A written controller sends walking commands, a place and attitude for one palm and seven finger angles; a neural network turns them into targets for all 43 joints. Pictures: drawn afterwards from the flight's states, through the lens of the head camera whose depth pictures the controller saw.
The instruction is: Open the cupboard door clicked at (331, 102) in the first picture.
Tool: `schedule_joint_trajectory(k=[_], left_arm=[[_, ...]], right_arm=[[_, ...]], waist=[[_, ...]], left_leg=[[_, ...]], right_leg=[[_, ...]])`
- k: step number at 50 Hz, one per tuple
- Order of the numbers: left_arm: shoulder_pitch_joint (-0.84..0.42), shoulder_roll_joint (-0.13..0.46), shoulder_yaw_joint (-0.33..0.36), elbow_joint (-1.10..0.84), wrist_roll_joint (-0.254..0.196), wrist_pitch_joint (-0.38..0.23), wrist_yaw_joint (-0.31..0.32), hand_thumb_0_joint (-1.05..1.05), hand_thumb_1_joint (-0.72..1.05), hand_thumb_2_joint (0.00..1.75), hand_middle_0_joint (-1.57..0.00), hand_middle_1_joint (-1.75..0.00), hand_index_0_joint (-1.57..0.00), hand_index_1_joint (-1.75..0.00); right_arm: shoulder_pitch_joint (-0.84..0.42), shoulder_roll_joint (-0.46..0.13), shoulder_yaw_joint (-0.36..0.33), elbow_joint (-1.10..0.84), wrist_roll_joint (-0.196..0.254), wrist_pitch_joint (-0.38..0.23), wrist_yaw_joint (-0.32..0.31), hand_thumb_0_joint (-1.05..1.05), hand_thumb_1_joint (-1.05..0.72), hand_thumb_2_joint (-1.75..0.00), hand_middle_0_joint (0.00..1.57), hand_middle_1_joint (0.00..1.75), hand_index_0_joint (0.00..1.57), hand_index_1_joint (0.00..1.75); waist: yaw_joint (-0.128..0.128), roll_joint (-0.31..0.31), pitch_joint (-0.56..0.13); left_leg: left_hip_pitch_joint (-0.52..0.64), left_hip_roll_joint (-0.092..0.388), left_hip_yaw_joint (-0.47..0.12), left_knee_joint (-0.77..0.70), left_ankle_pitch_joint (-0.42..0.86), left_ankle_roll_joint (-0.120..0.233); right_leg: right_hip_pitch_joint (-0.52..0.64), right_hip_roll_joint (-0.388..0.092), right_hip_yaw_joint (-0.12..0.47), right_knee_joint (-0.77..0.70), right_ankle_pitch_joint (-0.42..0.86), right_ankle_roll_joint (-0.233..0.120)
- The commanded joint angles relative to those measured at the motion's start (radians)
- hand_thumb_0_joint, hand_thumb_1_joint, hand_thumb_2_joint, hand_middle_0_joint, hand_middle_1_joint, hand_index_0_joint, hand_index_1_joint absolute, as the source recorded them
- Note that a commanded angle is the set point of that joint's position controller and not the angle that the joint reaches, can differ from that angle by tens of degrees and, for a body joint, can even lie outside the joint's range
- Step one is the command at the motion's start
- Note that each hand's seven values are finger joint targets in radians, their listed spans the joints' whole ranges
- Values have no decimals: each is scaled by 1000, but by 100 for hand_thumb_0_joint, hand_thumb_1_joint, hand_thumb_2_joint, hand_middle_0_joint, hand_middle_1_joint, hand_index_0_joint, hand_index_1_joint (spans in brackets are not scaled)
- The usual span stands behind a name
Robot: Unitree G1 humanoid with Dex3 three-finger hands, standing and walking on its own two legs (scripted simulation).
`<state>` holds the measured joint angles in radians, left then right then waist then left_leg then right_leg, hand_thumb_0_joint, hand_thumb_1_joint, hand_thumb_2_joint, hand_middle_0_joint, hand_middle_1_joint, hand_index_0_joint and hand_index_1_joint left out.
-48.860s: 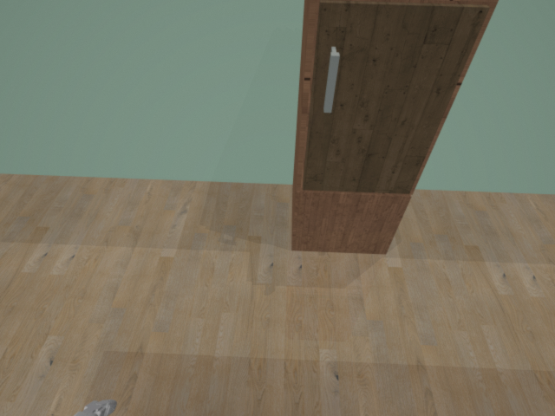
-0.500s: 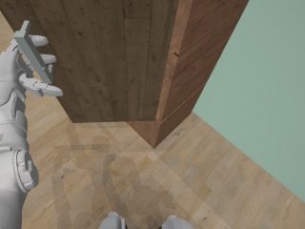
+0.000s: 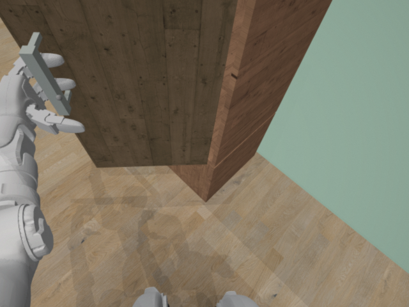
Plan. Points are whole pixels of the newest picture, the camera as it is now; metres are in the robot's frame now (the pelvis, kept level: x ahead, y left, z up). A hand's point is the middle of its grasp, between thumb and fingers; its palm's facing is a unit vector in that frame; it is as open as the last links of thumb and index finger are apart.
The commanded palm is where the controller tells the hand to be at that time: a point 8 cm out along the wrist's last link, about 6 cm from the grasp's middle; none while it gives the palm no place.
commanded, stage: close the thumb around the handle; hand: left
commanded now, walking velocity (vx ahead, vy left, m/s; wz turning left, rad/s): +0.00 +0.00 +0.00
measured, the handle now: (51, 77) +0.53 +0.27 +0.10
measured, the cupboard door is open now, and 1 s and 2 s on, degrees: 49 50 95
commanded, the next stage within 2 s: pull the door open along its arc in 0.68 s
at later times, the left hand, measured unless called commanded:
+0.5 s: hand (60, 96) +0.48 +0.24 +0.10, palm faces +0.03 -1.00 -0.01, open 7.2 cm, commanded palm +0.46 +0.29 +0.10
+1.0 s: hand (60, 100) +0.48 +0.24 +0.10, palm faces +0.02 -1.00 -0.01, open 5.4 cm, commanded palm +0.43 +0.29 +0.10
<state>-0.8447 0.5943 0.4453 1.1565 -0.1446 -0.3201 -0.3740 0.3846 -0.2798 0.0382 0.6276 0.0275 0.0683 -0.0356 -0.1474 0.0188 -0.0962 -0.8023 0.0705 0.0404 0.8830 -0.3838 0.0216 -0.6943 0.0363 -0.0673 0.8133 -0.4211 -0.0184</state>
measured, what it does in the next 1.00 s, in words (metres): stands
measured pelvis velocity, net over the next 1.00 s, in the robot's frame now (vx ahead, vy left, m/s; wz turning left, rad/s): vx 0.01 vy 0.00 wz -0.02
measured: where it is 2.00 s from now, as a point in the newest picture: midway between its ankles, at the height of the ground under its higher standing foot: outside the picture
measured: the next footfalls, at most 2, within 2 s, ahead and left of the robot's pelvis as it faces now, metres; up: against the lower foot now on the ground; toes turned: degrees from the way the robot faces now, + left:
none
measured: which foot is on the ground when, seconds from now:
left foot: down 0.00-1.00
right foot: down 0.00-1.00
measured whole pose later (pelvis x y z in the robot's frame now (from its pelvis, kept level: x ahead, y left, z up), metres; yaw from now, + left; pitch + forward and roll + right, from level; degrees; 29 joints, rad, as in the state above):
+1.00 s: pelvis +0.01 +0.00 +0.00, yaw -1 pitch +17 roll -3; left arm -0.75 0.56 0.44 1.06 -0.17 -0.31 -0.36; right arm 0.40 -0.28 0.03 0.61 0.03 0.08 -0.03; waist -0.14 0.03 -0.11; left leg -0.77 0.07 0.06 0.87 -0.39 0.03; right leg -0.67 0.04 -0.05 0.80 -0.42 -0.01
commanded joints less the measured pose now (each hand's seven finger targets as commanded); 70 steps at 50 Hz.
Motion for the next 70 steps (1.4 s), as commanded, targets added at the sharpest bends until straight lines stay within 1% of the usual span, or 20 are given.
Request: schedule_joint_trajectory(k=[1,5,10,15,20,21,24,27,30,33,36,39,40,45,53,61,62,64,68,70], left_arm=[[-431,276,13,-247,-20,-68,12,0,-39,35,-31,-121,-31,-121],[-425,275,21,-219,-30,-64,9,0,-16,44,-32,-124,-32,-124],[-439,253,-2,-229,-19,-63,16,0,12,56,-34,-127,-34,-127],[-467,237,-12,-208,-21,-67,31,0,40,68,-36,-130,-36,-130],[-473,272,9,-221,-10,-75,33,0,68,80,-38,-133,-38,-133],[-460,239,-13,-215,-10,-72,32,0,73,83,-39,-133,-39,-133],[-444,269,13,-194,-15,-68,32,0,90,90,-40,-135,-40,-135],[-497,261,-1,-207,-16,-68,29,0,90,90,-40,-135,-40,-135],[-456,306,35,-213,-11,-69,26,0,90,90,-40,-135,-40,-135],[-439,291,30,-241,-17,-80,20,0,90,90,-40,-135,-40,-135],[-424,259,11,-230,-26,-70,18,0,90,90,-40,-135,-40,-135],[-420,299,42,-228,-27,-67,23,0,90,90,-40,-135,-40,-135],[-439,285,23,-212,-26,-61,22,0,90,90,-40,-135,-40,-135],[-313,262,33,-276,-36,-68,12,0,90,90,-40,-135,-40,-135],[-11,207,53,-472,-101,-36,-1,0,90,90,-40,-135,-40,-135],[463,88,54,-797,-176,20,10,0,90,90,-40,-135,-40,-135],[522,82,56,-851,-187,20,13,0,90,90,-40,-135,-40,-135],[611,55,107,-943,-214,39,72,0,90,90,-40,-135,-40,-135],[738,-87,80,-1094,-209,76,249,0,90,90,-40,-135,-40,-135],[764,-148,50,-1149,-183,93,346,0,90,90,-40,-135,-40,-135]], right_arm=[[142,-179,-70,-57,-5,-20,-13,0,-90,-90,20,30,20,30],[142,-184,-70,-57,-4,-20,-15,0,-90,-90,20,30,20,30],[144,-183,-71,-54,-7,-21,-16,0,-90,-90,20,30,20,30],[146,-184,-69,-47,-8,-25,-15,0,-90,-90,20,30,20,30],[150,-187,-69,-42,-10,-26,-16,0,-90,-90,20,30,20,30],[145,-182,-69,-44,-10,-28,-14,0,-90,-90,20,30,20,30],[152,-187,-68,-43,-9,-25,-16,0,-90,-90,20,30,20,30],[154,-186,-66,-41,-10,-26,-19,0,-90,-90,20,30,20,30],[156,-188,-69,-45,-11,-25,-19,0,-90,-90,20,30,20,30],[152,-183,-69,-52,-10,-24,-15,0,-90,-90,20,30,20,30],[146,-182,-71,-53,-8,-21,-14,0,-90,-90,20,30,20,30],[151,-187,-72,-53,-7,-18,-15,0,-90,-90,20,30,20,30],[148,-186,-68,-53,-6,-18,-15,0,-90,-90,20,30,20,30],[135,-179,-74,-76,-6,-16,-11,0,-90,-90,20,30,20,30],[69,-163,-80,-149,14,-17,-1,0,-90,-90,20,30,20,30],[-36,-134,-80,-237,27,-55,17,0,-90,-90,20,30,20,30],[-51,-133,-78,-249,28,-62,18,0,-90,-90,20,30,20,30],[-88,-112,-76,-262,27,-74,21,0,-90,-90,20,30,20,30],[-152,-83,-71,-263,21,-103,33,0,-90,-90,20,30,20,30],[-172,-74,-70,-253,14,-106,35,0,-90,-90,20,30,20,30]], waist=[[5,147,-425],[2,99,-403],[1,149,-401],[-12,103,-394],[0,146,-423],[-3,159,-415],[-1,107,-410],[-15,129,-394],[4,144,-434],[11,152,-461],[6,141,-414],[10,122,-420],[-4,113,-394],[41,150,-449],[101,91,-452],[166,30,-363],[175,48,-366],[209,25,-348],[220,38,-267],[213,3,-247]], left_leg=[[441,-36,-75,-59,401,18],[411,-38,-75,-66,369,21],[447,-33,-87,-67,381,14],[431,-33,-91,-70,353,16],[453,-32,-97,-66,370,11],[456,-33,-93,-66,369,10],[430,-31,-93,-66,369,14],[421,-36,-88,-65,356,19],[433,-35,-85,-62,378,15],[453,-35,-83,-57,419,14],[440,-33,-81,-64,394,13],[426,-35,-78,-64,388,18],[406,-36,-77,-67,368,19],[459,-34,-73,-68,450,11],[450,-40,-44,-100,512,20],[445,-50,-17,-148,541,21],[444,-54,-11,-149,552,23],[436,-58,-8,-167,536,13],[430,-68,-4,-189,471,-3],[432,-69,-4,-197,431,-7]], right_leg=[[54,28,37,-78,387,7],[70,29,37,-84,373,8],[16,27,30,-79,342,3],[20,28,29,-81,324,6],[13,27,29,-74,322,1],[5,27,28,-77,319,2],[27,29,27,-77,332,4],[22,28,31,-80,330,3],[45,28,35,-77,354,4],[56,30,34,-69,385,4],[44,31,29,-79,363,4],[63,31,35,-80,375,5],[58,30,35,-84,365,7],[86,30,30,-71,412,1],[218,29,32,-79,519,2],[326,17,31,-94,615,9],[348,14,34,-92,633,7],[363,12,25,-95,634,11],[350,12,11,-110,572,7],[348,10,8,-120,538,7]])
